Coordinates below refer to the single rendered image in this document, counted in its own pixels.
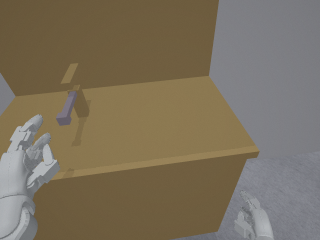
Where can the robot left forearm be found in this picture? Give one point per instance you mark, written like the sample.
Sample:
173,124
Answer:
17,221

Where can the counter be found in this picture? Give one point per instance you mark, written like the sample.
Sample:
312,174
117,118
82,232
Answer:
153,150

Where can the tap lever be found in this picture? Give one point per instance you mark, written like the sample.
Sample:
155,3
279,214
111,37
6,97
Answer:
63,118

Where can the left robot hand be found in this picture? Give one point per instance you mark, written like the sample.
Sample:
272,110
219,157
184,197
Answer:
22,171

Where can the right robot hand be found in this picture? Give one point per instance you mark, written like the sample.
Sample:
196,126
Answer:
258,223

